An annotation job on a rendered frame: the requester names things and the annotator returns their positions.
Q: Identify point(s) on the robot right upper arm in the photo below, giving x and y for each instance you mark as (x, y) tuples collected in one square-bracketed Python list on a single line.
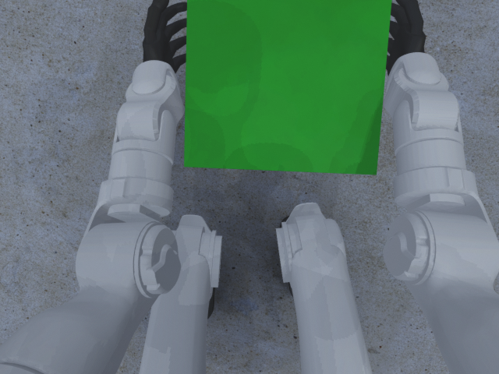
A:
[(449, 263)]

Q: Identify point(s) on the robot thigh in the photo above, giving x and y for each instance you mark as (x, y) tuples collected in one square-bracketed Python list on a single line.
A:
[(330, 335), (177, 330)]

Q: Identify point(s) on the robot right hand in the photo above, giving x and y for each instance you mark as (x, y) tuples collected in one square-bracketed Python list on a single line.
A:
[(407, 31)]

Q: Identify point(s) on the robot right forearm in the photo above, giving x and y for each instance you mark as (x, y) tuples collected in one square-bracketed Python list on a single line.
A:
[(428, 142)]

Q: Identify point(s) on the robot right thigh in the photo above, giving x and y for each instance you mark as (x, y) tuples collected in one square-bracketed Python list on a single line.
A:
[(330, 335)]

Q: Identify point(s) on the carton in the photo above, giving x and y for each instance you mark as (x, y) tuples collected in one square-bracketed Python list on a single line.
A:
[(285, 85)]

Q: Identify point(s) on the robot left upper arm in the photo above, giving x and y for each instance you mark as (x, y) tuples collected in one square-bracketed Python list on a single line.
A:
[(121, 269)]

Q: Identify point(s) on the robot left hand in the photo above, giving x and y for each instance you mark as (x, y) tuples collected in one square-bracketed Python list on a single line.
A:
[(156, 45)]

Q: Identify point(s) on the robot left thigh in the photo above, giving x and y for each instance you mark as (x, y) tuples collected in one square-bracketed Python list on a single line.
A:
[(177, 330)]

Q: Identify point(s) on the robot left forearm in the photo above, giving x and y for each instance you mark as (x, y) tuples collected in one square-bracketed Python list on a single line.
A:
[(138, 186)]

